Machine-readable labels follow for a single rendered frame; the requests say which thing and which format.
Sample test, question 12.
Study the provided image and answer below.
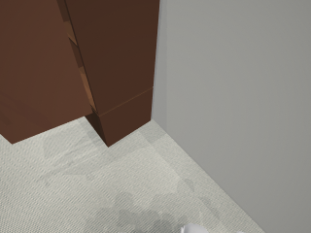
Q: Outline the right robot thigh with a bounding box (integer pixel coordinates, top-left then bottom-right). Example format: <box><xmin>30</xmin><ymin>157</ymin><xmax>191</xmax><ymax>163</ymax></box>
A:
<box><xmin>180</xmin><ymin>223</ymin><xmax>209</xmax><ymax>233</ymax></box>

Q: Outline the cupboard door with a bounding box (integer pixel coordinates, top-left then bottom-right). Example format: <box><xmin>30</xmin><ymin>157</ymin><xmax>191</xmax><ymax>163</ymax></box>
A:
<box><xmin>0</xmin><ymin>0</ymin><xmax>93</xmax><ymax>145</ymax></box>

